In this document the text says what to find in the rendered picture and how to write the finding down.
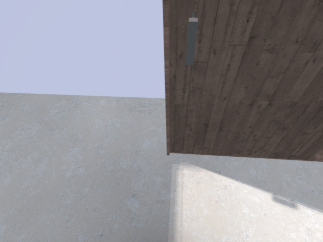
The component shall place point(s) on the handle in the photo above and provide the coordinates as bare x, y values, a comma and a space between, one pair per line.
191, 39

